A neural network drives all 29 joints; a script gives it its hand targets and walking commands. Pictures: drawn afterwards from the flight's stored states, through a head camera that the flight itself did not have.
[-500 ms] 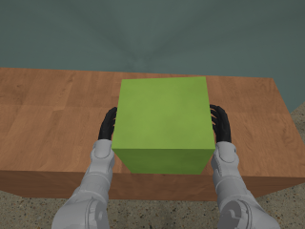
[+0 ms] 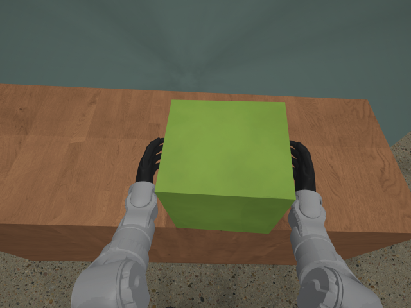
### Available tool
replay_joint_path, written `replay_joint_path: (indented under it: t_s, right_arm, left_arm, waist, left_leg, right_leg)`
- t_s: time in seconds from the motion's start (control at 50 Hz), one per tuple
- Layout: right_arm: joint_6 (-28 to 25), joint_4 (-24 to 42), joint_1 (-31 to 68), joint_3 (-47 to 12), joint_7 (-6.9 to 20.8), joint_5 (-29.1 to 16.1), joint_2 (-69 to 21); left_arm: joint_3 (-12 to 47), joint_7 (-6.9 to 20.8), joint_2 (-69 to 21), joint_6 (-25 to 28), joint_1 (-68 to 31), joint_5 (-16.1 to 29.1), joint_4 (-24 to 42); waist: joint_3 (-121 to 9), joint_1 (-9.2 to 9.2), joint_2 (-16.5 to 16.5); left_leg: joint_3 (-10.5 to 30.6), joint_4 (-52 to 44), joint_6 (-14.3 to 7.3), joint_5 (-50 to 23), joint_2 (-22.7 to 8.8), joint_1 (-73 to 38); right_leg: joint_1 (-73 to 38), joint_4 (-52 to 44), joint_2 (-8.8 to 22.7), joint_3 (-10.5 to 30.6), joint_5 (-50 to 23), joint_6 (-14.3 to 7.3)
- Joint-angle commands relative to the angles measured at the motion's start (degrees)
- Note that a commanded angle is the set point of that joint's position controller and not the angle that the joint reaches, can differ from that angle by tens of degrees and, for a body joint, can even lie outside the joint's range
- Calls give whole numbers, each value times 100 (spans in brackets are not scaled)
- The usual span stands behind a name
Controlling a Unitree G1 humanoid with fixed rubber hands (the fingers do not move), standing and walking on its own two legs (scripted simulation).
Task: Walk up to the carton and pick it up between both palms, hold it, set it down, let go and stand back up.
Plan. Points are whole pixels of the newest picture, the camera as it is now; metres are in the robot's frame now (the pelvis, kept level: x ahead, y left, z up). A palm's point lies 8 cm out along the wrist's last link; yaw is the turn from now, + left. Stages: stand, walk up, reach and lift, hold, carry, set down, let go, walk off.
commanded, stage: set down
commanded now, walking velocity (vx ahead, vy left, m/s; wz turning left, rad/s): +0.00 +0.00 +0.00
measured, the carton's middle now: (224, 172) +0.41 -0.03 -0.05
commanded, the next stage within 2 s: none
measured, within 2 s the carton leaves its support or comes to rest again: rests again in 0.06 s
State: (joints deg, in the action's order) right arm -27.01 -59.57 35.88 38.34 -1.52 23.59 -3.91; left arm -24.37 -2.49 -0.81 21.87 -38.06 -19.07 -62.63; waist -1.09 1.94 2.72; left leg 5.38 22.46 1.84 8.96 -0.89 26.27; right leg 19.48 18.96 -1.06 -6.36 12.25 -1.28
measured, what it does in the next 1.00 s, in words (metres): stands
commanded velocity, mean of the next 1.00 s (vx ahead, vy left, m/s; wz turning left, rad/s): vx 0.00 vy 0.00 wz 0.00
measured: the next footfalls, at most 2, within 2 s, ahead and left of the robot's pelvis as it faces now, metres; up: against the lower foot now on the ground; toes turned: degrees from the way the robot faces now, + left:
none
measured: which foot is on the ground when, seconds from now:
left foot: down 0.00-1.00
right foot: down 0.00-1.00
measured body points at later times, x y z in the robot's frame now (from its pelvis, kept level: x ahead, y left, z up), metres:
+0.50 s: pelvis -0.03 +0.01 -0.03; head +0.06 +0.03 +0.41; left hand +0.41 +0.14 -0.02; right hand +0.38 -0.19 -0.01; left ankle +0.01 +0.14 -0.74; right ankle -0.05 -0.10 -0.74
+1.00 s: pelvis -0.04 +0.00 -0.03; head +0.03 +0.02 +0.41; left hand +0.35 +0.18 -0.05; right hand +0.34 -0.22 -0.02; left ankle +0.01 +0.14 -0.74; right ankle -0.05 -0.10 -0.74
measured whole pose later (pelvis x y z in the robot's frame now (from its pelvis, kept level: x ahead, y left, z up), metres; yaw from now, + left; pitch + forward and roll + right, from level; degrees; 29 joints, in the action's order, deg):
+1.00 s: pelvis -0.04 +0.00 -0.03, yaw -2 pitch +20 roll -2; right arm -31.9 -85.3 44.1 -6.4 -1.9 -19.8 11.3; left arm -8.0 -4.2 9.2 33.7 -41.1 3.9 -84.7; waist -12.4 1.9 -0.4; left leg 5.4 40.1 2.1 13.2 -1.8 47.3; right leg 41.4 37.9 -1.7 -6.3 17.0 -2.0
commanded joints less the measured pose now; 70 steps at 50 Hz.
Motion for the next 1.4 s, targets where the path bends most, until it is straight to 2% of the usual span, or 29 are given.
replay_joint_path:
  t_s: [0.0,0.04,0.08,0.18,0.22,0.3,0.38,0.48,0.58,0.72,0.88,1.1,1.2,1.3,1.38]
  right_arm:
    - [-66,-966,1976,-1451,185,-499,385]
    - [-107,-1006,2249,-1876,-20,-1178,515]
    - [-204,-1114,2499,-2091,-138,-1645,786]
    - [-288,-1235,3048,-2699,-194,-2482,1619]
    - [-248,-1409,3180,-2931,-181,-2749,1811]
    - [-230,-1772,3418,-3213,-176,-3195,2226]
    - [-238,-2055,3616,-3423,-161,-3569,2562]
    - [-190,-2331,3637,-3749,-112,-3947,2736]
    - [-264,-2409,3156,-4154,-92,-4288,2696]
    - [-409,-2369,2909,-4336,-33,-4486,2735]
    - [-657,-2344,2231,-4458,-34,-4517,2630]
    - [-1151,-1353,1399,-4480,63,-4628,2682]
    - [-1317,-955,738,-4461,117,-4604,2697]
    - [-1371,-535,62,-4346,155,-4511,2699]
    - [-1351,-109,-282,-4185,174,-4405,2669]
  left_arm:
    - [67,-247,314,380,-2234,-144,114]
    - [511,-419,439,406,-2509,396,36]
    - [759,-530,605,488,-2688,751,-172]
    - [908,-601,1123,579,-3075,1231,-1005]
    - [1136,-555,1214,619,-3175,1487,-1371]
    - [1651,-501,1360,701,-3393,1968,-1872]
    - [1949,-482,1570,757,-3569,2276,-2117]
    - [2132,-435,1855,859,-3685,2574,-2191]
    - [2192,-296,1967,958,-3179,2679,-2120]
    - [2373,-169,2023,1202,-2932,2895,-1838]
    - [2285,-62,1970,1422,-2260,2817,-1353]
    - [2151,62,1850,1605,-1048,2746,-649]
    - [2066,130,1791,1600,-334,2653,-90]
    - [2010,192,1788,1525,324,2601,624]
    - [2060,225,1788,1473,652,2681,1124]
  waist:
    - [-3298,-211,-678]
    - [-3594,-112,-713]
    - [-3943,-67,-785]
    - [-4345,-276,-792]
    - [-4336,-264,-739]
    - [-4510,-167,-770]
    - [-4511,-177,-848]
    - [-4391,-206,-800]
    - [-4309,-257,-745]
    - [-4260,-155,-797]
    - [-4237,-126,-900]
    - [-4109,-144,-763]
    - [-3916,-136,-660]
    - [-3609,-115,-553]
    - [-3260,-96,-430]
  left_leg:
    - [-947,470,47,-2303,-35,-914]
    - [-866,704,70,-2292,-17,-690]
    - [-810,955,132,-2314,-13,-537]
    - [-763,1399,249,-2222,-49,-589]
    - [-709,1534,256,-2085,-72,-602]
    - [-627,1756,334,-2080,-100,-847]
    - [-620,1855,404,-2070,-100,-910]
    - [-659,1890,344,-1680,-65,-673]
    - [-670,1906,269,-1616,-10,-528]
    - [-600,1875,217,-1347,48,-294]
    - [-558,1793,238,-1395,131,-393]
    - [-584,1695,184,-1368,244,-520]
    - [-579,1591,142,-1451,272,-672]
    - [-569,1433,85,-1328,280,-818]
    - [-544,1265,23,-990,277,-899]
  right_leg:
    - [-180,515,13,322,-2319,215]
    - [41,674,-22,388,-2464,190]
    - [399,893,-34,394,-2520,165]
    - [1276,1183,-93,386,-2019,96]
    - [1647,1261,-111,356,-1683,76]
    - [2378,1357,-173,247,-1196,26]
    - [2747,1415,-203,185,-978,1]
    - [2830,1516,-161,205,-799,37]
    - [2617,1594,-111,250,-1016,103]
    - [2453,1686,-95,251,-1015,129]
    - [2141,1623,-87,317,-1257,141]
    - [1429,1559,-88,454,-1633,205]
    - [965,1462,-102,520,-1816,224]
    - [600,1292,-112,585,-1632,217]
    - [516,1135,-106,621,-1088,196]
